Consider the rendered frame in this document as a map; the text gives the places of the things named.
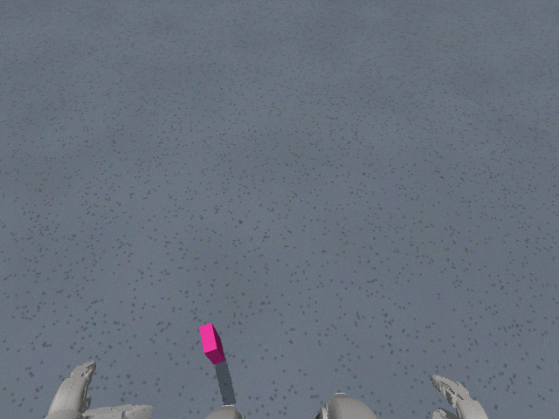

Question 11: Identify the left robot hand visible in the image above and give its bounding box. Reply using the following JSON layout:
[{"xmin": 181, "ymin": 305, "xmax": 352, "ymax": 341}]
[{"xmin": 48, "ymin": 361, "xmax": 154, "ymax": 419}]

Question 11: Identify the carton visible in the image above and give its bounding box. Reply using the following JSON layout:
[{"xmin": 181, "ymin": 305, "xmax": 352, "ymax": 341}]
[{"xmin": 199, "ymin": 323, "xmax": 225, "ymax": 365}]

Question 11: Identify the right robot hand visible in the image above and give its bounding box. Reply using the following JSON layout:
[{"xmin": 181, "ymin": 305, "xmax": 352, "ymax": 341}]
[{"xmin": 431, "ymin": 374, "xmax": 489, "ymax": 419}]

